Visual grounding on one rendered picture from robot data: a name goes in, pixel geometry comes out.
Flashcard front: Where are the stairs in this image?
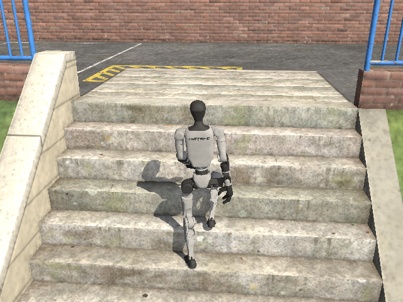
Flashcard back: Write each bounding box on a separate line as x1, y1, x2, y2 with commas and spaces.
18, 102, 383, 302

